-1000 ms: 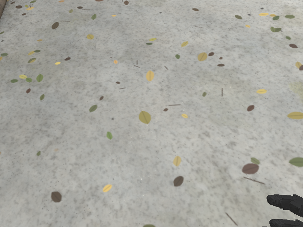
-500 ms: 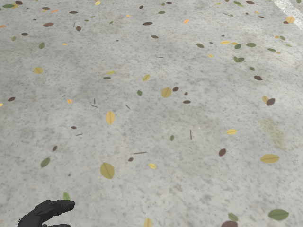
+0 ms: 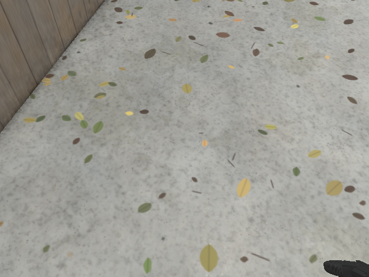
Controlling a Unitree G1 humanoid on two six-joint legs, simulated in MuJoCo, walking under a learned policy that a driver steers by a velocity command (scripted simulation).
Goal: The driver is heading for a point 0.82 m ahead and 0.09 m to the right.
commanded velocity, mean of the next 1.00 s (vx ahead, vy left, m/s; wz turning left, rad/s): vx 0.50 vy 0.00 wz -0.21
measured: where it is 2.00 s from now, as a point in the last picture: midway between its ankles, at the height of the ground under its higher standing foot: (223, 199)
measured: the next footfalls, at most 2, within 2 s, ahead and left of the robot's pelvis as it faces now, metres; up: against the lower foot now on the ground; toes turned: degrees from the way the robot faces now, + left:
left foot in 0.08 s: +0.22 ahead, +0.12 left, +0.00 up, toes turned +6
right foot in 0.64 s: +0.54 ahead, -0.09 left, +0.00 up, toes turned -7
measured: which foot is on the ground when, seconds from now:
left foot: up 0.00-0.06, down 0.08-0.66, up 0.68-1.00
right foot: down 0.00-0.10, up 0.12-0.62, down 0.64-1.00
